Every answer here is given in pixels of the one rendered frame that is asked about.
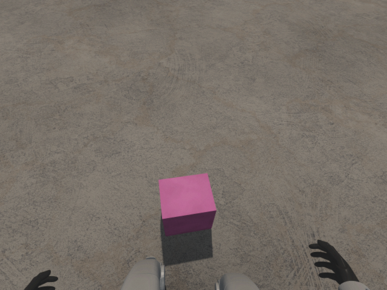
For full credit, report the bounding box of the carton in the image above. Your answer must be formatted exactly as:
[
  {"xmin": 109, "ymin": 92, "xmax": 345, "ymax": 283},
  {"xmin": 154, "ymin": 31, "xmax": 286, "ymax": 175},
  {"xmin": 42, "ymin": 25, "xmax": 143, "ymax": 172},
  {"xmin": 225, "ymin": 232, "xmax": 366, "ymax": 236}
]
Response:
[{"xmin": 158, "ymin": 173, "xmax": 216, "ymax": 236}]

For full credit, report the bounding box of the robot right hand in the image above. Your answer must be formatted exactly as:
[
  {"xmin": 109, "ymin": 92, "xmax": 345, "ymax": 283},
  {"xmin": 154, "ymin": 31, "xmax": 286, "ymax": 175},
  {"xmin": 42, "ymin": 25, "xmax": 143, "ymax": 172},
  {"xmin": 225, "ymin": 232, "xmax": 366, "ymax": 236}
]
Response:
[{"xmin": 309, "ymin": 240, "xmax": 359, "ymax": 284}]

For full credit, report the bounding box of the robot left thigh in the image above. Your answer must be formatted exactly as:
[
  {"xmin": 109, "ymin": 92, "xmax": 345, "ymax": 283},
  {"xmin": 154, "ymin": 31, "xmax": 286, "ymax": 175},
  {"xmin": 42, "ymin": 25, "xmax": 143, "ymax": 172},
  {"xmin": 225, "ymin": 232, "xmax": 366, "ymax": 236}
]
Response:
[{"xmin": 120, "ymin": 259, "xmax": 165, "ymax": 290}]

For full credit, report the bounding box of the robot thigh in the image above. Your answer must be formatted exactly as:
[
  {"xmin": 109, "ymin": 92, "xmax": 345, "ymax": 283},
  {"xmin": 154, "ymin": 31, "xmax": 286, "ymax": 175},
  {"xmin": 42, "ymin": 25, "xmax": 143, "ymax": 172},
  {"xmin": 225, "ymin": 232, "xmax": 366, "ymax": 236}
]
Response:
[
  {"xmin": 215, "ymin": 272, "xmax": 259, "ymax": 290},
  {"xmin": 120, "ymin": 259, "xmax": 165, "ymax": 290}
]

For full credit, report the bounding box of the robot right thigh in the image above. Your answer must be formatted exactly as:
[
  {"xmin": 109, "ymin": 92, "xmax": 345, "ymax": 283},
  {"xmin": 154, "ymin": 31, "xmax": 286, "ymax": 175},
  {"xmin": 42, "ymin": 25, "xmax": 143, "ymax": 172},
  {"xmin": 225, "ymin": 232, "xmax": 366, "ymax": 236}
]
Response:
[{"xmin": 215, "ymin": 272, "xmax": 259, "ymax": 290}]

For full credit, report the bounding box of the robot left hand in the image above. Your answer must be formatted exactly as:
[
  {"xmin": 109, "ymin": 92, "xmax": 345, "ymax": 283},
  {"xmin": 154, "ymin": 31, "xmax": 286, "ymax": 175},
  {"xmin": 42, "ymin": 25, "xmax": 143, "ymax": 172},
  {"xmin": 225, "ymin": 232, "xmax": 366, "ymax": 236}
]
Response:
[{"xmin": 24, "ymin": 270, "xmax": 58, "ymax": 290}]

